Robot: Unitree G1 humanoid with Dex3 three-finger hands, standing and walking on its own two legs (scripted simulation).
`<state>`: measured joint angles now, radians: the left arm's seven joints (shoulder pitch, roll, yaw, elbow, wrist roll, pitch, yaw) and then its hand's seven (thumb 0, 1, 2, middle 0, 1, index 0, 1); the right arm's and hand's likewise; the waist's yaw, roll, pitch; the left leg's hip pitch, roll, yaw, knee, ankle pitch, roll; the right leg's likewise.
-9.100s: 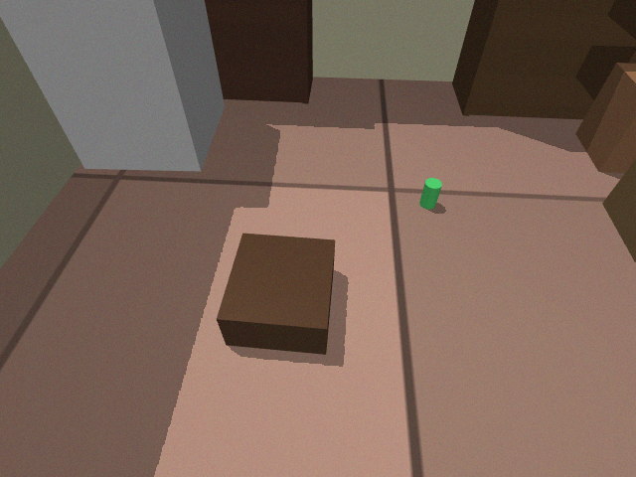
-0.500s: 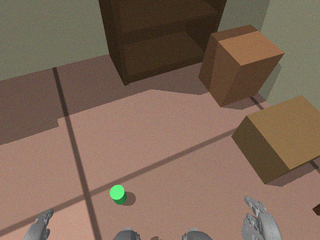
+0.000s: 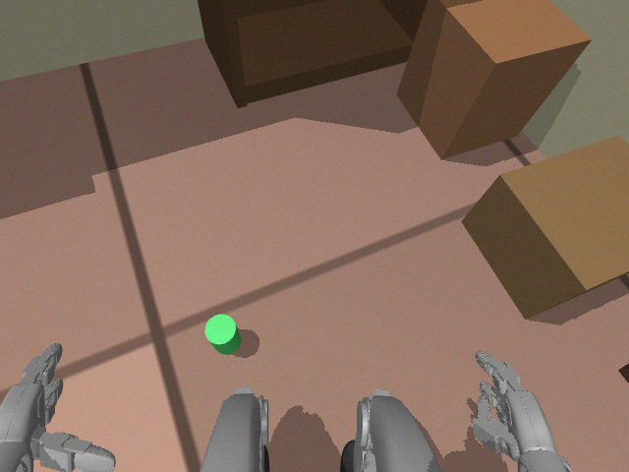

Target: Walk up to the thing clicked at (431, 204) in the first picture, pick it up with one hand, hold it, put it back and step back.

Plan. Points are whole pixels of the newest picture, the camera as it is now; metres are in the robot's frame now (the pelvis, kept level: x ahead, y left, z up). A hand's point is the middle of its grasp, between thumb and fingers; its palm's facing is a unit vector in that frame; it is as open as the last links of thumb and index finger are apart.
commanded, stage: go down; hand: left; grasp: from the side
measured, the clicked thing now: (224, 335) +0.41 +0.21 -0.56
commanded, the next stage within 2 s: approach in 1.78 s
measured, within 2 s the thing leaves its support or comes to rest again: neither
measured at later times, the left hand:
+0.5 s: hand (86, 359) +0.28 +0.35 -0.18, palm faces +0.08 -0.98 -0.19, open 17.1 cm
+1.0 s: hand (91, 345) +0.32 +0.37 -0.23, palm faces +0.06 -0.99 -0.13, open 17.4 cm
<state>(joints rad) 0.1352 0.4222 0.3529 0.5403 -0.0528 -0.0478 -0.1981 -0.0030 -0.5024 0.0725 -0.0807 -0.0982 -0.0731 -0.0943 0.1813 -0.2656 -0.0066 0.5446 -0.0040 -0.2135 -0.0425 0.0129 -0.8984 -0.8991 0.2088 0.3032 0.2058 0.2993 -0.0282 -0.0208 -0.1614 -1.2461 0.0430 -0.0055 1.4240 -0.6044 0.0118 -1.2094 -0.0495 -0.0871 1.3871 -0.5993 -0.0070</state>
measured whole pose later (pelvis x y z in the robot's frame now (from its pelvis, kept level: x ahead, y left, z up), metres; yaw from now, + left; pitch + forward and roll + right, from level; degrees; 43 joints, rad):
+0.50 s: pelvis -0.05 +0.00 -0.13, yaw -3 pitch +33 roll -4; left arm -0.29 0.65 0.61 0.90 -0.15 -0.40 -0.55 -0.01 -0.47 0.11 -0.06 -0.12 -0.05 -0.11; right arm 0.11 -0.31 0.03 0.68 -0.01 -0.20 -0.04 0.01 -0.90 -0.90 0.21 0.30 0.21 0.30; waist -0.04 -0.02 -0.16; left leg -1.81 0.06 -0.04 1.90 -0.67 0.02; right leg -1.77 -0.05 -0.10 1.85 -0.66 -0.02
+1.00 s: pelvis -0.06 +0.00 -0.21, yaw -4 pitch +33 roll -6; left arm -0.47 0.78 0.73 1.02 -0.20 -0.44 -0.70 -0.01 -0.53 0.09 -0.05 -0.08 -0.04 -0.08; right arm 0.08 -0.34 0.08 0.70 -0.04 -0.21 -0.04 0.01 -0.91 -0.91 0.21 0.30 0.21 0.30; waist -0.06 -0.04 -0.12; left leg -2.05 0.06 -0.06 2.15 -0.68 0.03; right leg -1.98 -0.05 -0.11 2.08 -0.66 -0.02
